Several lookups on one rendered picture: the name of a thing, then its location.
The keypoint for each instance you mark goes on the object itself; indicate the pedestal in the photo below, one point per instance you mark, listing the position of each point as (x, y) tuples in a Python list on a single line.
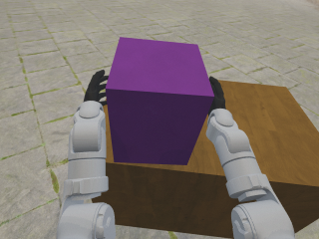
[(193, 198)]

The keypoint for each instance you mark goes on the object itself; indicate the robot right forearm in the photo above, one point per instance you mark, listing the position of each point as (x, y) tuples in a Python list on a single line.
[(245, 181)]

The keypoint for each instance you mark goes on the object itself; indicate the robot left upper arm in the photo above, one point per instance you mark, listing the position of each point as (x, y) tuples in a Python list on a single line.
[(87, 221)]

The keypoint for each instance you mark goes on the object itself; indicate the right robot hand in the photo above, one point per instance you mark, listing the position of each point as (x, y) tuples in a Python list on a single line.
[(219, 100)]

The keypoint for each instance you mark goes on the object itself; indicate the robot left forearm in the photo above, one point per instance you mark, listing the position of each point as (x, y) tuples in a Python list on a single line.
[(87, 153)]

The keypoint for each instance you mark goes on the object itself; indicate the carton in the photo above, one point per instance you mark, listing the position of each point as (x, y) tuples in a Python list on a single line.
[(158, 97)]

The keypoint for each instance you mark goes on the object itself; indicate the left robot hand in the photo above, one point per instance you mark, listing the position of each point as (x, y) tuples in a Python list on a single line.
[(94, 88)]

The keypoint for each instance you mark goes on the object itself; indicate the robot right upper arm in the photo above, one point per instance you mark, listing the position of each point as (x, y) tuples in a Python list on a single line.
[(260, 220)]

